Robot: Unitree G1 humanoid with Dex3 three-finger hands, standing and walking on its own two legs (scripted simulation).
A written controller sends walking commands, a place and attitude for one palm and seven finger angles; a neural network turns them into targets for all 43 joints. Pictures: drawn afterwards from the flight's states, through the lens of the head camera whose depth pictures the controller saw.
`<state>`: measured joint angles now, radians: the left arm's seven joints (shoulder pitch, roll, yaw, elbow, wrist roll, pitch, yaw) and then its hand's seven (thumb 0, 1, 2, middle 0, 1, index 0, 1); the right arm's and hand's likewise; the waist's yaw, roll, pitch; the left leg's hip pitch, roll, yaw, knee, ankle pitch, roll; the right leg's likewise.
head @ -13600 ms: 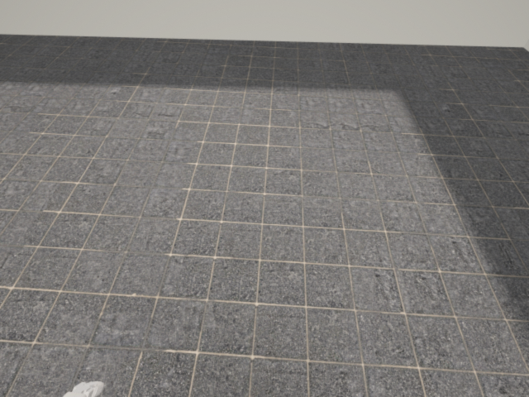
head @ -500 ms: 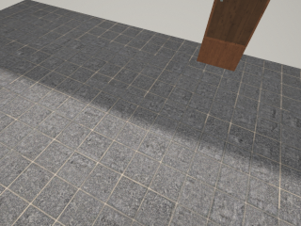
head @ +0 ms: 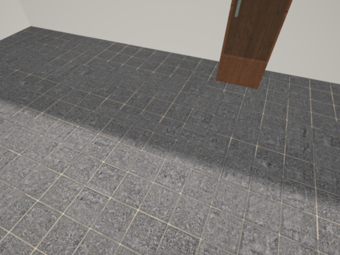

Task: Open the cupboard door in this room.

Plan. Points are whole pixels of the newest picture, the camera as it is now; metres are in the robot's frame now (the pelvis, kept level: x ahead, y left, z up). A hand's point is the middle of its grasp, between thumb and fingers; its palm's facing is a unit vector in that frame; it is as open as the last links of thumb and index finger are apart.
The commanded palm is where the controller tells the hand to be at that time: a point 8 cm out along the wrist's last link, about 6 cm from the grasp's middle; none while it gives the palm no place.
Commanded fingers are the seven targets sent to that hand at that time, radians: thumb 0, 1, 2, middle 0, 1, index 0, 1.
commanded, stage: stand and wait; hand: left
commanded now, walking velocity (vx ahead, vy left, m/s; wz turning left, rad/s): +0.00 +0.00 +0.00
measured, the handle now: (238, 4) +1.85 -0.42 -0.03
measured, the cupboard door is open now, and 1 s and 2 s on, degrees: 0 0 0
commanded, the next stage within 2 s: turn or walk to find it in 0.52 s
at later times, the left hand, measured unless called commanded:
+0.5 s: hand out of the picture -0.02 +0.16 -0.18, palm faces +0.03 -0.98 -0.17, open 7.3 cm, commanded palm none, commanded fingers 0.00 0.90 0.90 -0.20 -0.30 -0.20 -0.30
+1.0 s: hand out of the picture -0.02 +0.20 -0.18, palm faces +0.10 -0.97 -0.21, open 7.3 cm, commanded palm none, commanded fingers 0.00 0.90 0.90 -0.20 -0.30 -0.20 -0.30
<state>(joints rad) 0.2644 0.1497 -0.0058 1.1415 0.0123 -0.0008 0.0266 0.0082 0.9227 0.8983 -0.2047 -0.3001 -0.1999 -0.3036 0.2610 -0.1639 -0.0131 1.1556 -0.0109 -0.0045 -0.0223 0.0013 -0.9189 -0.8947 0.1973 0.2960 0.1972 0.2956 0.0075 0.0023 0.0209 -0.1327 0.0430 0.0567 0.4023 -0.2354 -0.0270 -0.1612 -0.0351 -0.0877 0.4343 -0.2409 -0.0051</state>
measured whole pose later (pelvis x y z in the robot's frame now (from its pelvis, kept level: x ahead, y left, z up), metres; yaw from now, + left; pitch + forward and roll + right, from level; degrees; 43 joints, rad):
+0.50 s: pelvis -0.01 +0.00 +0.00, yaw +0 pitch -2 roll +0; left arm 0.29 0.13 0.00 1.14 0.01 0.00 0.03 0.00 0.91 0.90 -0.20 -0.30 -0.20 -0.30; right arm 0.31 -0.11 -0.01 1.17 -0.01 -0.02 -0.02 0.00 -0.91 -0.89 0.20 0.30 0.20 0.30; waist 0.00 0.00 0.03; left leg -0.15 0.05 0.06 0.41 -0.22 -0.03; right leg -0.18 -0.03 -0.08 0.42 -0.21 -0.01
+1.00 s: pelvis -0.02 +0.01 -0.01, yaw +3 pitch -1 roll +0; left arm 0.26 0.18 0.02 1.10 0.02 0.01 0.03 0.00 0.91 0.90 -0.20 -0.30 -0.20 -0.30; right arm 0.25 -0.16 -0.02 1.10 -0.01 0.00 -0.02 0.01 -0.92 -0.89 0.20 0.30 0.20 0.30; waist 0.02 -0.01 0.04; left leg -0.24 0.01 0.00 0.50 -0.25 0.00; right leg -0.22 -0.07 -0.14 0.49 -0.25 0.01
